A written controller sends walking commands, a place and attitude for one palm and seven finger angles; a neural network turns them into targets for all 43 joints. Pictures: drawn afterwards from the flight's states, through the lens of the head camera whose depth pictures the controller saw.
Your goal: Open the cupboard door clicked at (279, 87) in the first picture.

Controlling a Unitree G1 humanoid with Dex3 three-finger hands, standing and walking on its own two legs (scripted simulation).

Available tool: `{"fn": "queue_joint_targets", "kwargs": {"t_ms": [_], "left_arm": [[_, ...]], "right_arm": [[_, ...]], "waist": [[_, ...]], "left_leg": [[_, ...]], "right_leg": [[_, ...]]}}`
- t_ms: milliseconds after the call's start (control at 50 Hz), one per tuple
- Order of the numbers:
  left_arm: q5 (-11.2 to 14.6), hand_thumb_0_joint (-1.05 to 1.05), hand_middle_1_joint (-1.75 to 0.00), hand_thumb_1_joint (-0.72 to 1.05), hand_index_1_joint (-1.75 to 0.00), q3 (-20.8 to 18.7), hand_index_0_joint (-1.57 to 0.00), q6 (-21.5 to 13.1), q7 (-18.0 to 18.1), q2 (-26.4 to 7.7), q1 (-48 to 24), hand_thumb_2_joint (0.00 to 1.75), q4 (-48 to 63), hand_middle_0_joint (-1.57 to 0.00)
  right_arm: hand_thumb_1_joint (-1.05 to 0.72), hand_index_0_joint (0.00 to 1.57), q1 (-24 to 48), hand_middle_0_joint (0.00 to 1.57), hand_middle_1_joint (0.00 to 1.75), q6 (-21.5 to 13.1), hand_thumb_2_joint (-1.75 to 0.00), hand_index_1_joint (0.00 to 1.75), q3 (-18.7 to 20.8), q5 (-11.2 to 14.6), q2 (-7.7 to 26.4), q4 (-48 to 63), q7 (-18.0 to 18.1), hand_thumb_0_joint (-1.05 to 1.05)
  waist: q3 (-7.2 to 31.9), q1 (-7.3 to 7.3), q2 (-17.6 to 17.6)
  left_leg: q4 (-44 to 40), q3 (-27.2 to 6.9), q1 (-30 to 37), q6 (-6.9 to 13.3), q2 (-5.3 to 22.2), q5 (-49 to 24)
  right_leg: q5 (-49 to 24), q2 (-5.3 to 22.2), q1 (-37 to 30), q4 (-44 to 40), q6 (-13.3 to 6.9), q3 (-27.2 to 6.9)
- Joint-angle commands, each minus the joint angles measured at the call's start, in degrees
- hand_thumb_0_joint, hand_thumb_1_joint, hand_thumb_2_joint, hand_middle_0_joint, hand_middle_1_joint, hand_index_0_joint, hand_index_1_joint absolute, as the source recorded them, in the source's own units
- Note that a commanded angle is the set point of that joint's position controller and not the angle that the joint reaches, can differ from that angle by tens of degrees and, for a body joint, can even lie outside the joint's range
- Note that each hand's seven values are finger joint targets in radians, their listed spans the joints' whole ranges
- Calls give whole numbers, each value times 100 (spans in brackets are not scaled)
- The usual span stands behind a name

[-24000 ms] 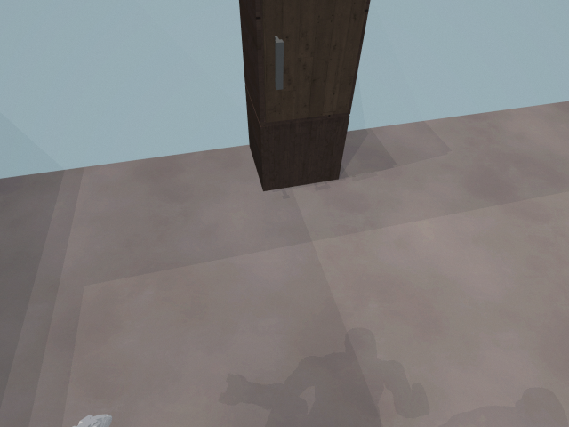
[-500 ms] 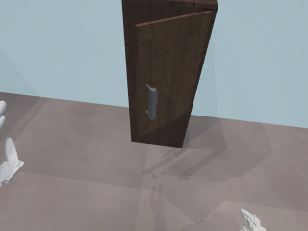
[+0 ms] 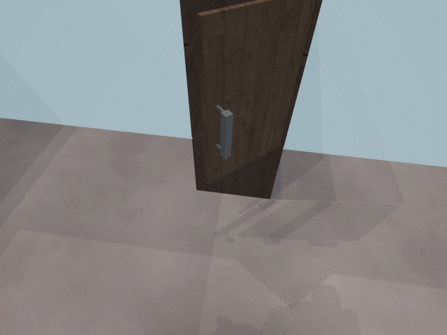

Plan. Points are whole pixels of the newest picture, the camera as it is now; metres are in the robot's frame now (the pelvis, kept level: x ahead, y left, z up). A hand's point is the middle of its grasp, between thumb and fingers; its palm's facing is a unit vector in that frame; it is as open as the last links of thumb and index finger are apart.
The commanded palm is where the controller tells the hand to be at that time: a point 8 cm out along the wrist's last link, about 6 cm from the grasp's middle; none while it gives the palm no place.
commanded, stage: let the arm hang, fingers relaxed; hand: left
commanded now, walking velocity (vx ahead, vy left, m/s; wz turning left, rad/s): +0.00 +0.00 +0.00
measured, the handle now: (222, 132) +0.69 +0.02 -0.08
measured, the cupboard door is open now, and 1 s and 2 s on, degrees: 42 42 42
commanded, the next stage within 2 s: look to check the result in 0.84 s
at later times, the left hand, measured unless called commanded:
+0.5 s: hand out of the picture -0.03 +0.21 -0.16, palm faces +0.04 -0.97 -0.24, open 7.4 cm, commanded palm none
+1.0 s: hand out of the picture +0.00 +0.20 -0.16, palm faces +0.03 -0.97 -0.24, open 7.4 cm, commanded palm none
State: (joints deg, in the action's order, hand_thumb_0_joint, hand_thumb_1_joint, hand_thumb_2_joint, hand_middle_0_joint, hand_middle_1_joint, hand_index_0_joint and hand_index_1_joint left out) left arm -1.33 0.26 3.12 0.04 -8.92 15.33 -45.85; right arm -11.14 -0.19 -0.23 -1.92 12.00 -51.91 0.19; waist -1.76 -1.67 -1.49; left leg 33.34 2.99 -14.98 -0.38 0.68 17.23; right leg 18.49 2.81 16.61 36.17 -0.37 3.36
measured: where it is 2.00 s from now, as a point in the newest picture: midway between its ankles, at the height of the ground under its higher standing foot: outside the picture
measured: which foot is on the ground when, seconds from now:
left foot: down 0.00-1.00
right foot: down 0.00-1.00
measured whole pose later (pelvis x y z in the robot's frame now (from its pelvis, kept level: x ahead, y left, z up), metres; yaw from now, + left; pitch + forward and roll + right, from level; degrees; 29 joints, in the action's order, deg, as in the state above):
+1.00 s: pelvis -0.01 +0.01 +0.02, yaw +1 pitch -2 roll +0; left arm -0.9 -1.4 -0.2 1.0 -11.5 12.7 -65.6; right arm -14.1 -0.3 0.9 -1.1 10.6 -65.3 1.3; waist -3.5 -0.2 0.3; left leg 22.8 2.3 -10.3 0.0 0.6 10.5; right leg 10.9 2.2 10.8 23.8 0.0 4.4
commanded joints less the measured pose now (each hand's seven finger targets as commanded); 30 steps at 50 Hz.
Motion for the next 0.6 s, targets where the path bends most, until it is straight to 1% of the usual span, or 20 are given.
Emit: {"fn": "queue_joint_targets", "kwargs": {"t_ms": [0,20,40,60,80,120,160,200,220,240,280,360,380,400,420,440,480,520,540,580], "left_arm": [[22,0,-30,90,-30,-338,-20,-353,118,-953,87,90,-266,-20],[21,0,-30,90,-30,-372,-20,-345,127,-868,120,90,-407,-20],[38,0,-30,90,-30,-341,-20,-341,125,-895,117,90,-580,-20],[49,0,-30,90,-30,-309,-20,-344,120,-898,114,90,-727,-20],[47,0,-30,90,-30,-305,-20,-349,114,-932,88,90,-850,-20],[59,0,-30,90,-30,-263,-20,-344,106,-927,52,90,-1081,-20],[69,0,-30,90,-30,-241,-20,-354,109,-941,57,90,-1277,-20],[69,0,-30,90,-30,-240,-20,-359,109,-963,72,90,-1431,-20],[76,0,-30,90,-30,-229,-20,-354,112,-962,95,90,-1492,-20],[75,0,-30,90,-30,-223,-20,-355,117,-960,120,90,-1546,-20],[73,0,-30,90,-30,-231,-20,-363,126,-992,136,90,-1623,-20],[70,0,-30,90,-30,-221,-20,-349,138,-949,147,90,-1736,-20],[64,0,-30,90,-30,-231,-20,-356,142,-967,171,90,-1732,-20],[63,0,-30,90,-30,-222,-20,-346,146,-926,153,90,-1763,-20],[61,0,-30,90,-30,-223,-20,-339,149,-913,170,90,-1766,-20],[55,0,-30,90,-30,-222,-20,-336,150,-898,171,90,-1768,-20],[46,0,-30,90,-30,-238,-20,-341,154,-917,198,90,-1764,-20],[40,0,-30,90,-30,-239,-20,-327,154,-867,169,90,-1766,-20],[40,0,-30,90,-30,-244,-20,-334,152,-870,171,90,-1755,-20],[33,0,-30,90,-30,-258,-20,-351,153,-884,184,90,-1742,-20]], "right_arm": [[-90,20,-121,20,30,-85,-90,30,127,29,525,-93,101,0],[-90,20,-172,20,30,-71,-90,30,147,14,477,-167,113,0],[-90,20,-195,20,30,-46,-90,30,139,27,438,-275,115,0],[-90,20,-249,20,30,-27,-90,30,132,32,427,-374,121,0],[-90,20,-330,20,30,-12,-90,30,150,50,463,-445,125,0],[-90,20,-521,20,30,6,-90,30,151,50,436,-638,126,0],[-90,20,-628,20,30,0,-90,30,160,60,466,-780,135,0],[-90,20,-712,20,30,-13,-90,30,166,74,494,-880,140,0],[-90,20,-741,20,30,-13,-90,30,164,74,494,-927,142,0],[-90,20,-748,20,30,-12,-90,30,172,78,485,-967,146,0],[-90,20,-788,20,30,-11,-90,30,180,87,500,-1012,147,0],[-90,20,-851,20,30,-11,-90,30,173,76,432,-1119,144,0],[-90,20,-845,20,30,-15,-90,30,178,85,462,-1113,145,0],[-90,20,-840,20,30,-9,-90,30,169,72,405,-1142,144,0],[-90,20,-842,20,30,-8,-90,30,167,68,385,-1154,142,0],[-90,20,-842,20,30,-9,-90,30,170,66,392,-1161,140,0],[-90,20,-826,20,30,-12,-90,30,182,73,405,-1149,141,0],[-90,20,-816,20,30,-8,-90,30,178,56,349,-1164,135,0],[-90,20,-803,20,30,-16,-90,30,184,54,367,-1160,137,0],[-90,20,-787,20,30,-29,-90,30,201,67,392,-1125,138,0]], "waist": [[473,180,789],[426,194,1075],[316,198,1137],[206,194,982],[82,188,748],[-35,152,503],[-29,136,425],[-56,144,235],[-27,152,257],[-82,151,185],[-133,155,221],[-247,139,88],[-299,162,123],[-355,144,176],[-386,150,129],[-409,145,189],[-419,171,184],[-497,161,170],[-454,155,244],[-358,174,267]], "left_leg": [[-920,-514,180,162,456,-1385],[-1003,-544,116,172,448,-1163],[-1088,-553,53,171,450,-943],[-1147,-570,9,161,443,-727],[-1172,-569,27,159,460,-645],[-1295,-583,47,160,469,-494],[-1347,-596,134,169,483,-505],[-1405,-604,158,182,510,-510],[-1429,-622,174,191,506,-466],[-1437,-604,192,192,504,-453],[-1460,-570,164,193,485,-382],[-1538,-584,149,189,487,-258],[-1541,-565,137,197,484,-271],[-1581,-595,75,184,483,-161],[-1616,-610,59,190,486,-110],[-1657,-631,16,187,484,3],[-1660,-611,-15,194,481,56],[-1702,-641,-82,182,461,183],[-1722,-651,-67,184,468,182],[-1700,-647,-28,194,476,141]], "right_leg": [[-1354,305,-800,-1133,-108,-530],[-1202,300,-854,-1232,-128,-480],[-1067,294,-850,-1341,-145,-479],[-909,295,-815,-1467,-162,-494],[-802,302,-754,-1572,-169,-457],[-609,324,-667,-1684,-179,-453],[-571,324,-658,-1738,-187,-444],[-540,336,-672,-1762,-179,-396],[-496,335,-676,-1762,-178,-406],[-482,342,-633,-1783,-179,-404],[-379,336,-617,-1828,-188,-416],[-263,357,-498,-1808,-166,-394],[-264,341,-480,-1820,-167,-392],[-212,339,-453,-1810,-158,-406],[-198,344,-437,-1793,-155,-389],[-144,334,-423,-1793,-144,-406],[-124,323,-437,-1800,-144,-388],[-25,327,-365,-1790,-126,-417],[-51,332,-371,-1780,-128,-420],[-145,319,-433,-1766,-129,-397]]}}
